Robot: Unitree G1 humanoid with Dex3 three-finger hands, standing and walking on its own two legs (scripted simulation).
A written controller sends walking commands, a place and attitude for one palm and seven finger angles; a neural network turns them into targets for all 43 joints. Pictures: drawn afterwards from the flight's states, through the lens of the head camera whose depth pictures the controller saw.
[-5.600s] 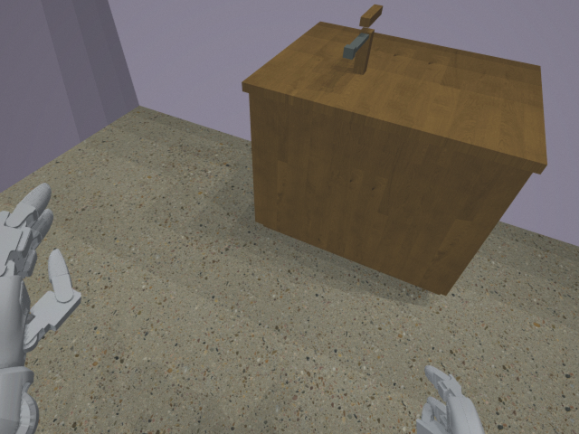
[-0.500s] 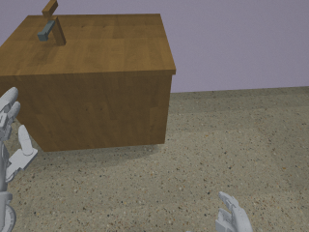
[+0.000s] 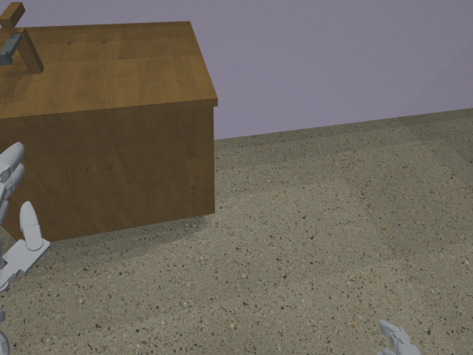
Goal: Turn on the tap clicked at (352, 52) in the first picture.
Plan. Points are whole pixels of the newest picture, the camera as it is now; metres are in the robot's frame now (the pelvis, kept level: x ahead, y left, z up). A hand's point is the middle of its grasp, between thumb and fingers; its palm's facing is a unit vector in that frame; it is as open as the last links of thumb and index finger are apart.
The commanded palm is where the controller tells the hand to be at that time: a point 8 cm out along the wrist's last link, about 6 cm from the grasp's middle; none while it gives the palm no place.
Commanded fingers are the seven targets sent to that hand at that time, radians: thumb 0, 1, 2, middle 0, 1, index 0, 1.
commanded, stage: take the last steps up to it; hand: left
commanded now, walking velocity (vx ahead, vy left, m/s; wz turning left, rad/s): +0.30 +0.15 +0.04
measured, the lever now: (3, 58) +0.77 +0.64 +0.10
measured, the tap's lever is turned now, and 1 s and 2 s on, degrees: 0 0 0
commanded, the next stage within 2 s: come to a stop and stand still in 1.94 s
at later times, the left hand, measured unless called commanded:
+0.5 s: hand (55, 218) +0.25 +0.24 +0.17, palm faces +0.36 -0.81 -0.47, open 7.4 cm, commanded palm +0.19 +0.29 +0.18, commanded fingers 0.00 0.90 0.90 -0.20 -0.30 -0.20 -0.30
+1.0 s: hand (46, 145) +0.36 +0.30 +0.18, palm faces +0.38 -0.77 -0.52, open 7.4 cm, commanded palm +0.31 +0.35 +0.18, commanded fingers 0.00 0.90 0.90 -0.20 -0.30 -0.20 -0.30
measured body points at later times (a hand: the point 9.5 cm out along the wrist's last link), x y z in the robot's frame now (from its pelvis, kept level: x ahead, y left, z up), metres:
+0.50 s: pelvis +0.04 +0.01 +0.01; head +0.07 +0.00 +0.45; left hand +0.22 +0.29 +0.19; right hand +0.18 -0.23 -0.10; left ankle +0.06 +0.17 -0.68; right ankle +0.02 -0.11 -0.73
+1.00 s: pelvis +0.15 +0.07 -0.01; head +0.18 +0.04 +0.44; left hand +0.34 +0.34 +0.21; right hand +0.30 -0.15 -0.13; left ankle +0.11 +0.20 -0.65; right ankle +0.15 -0.01 -0.73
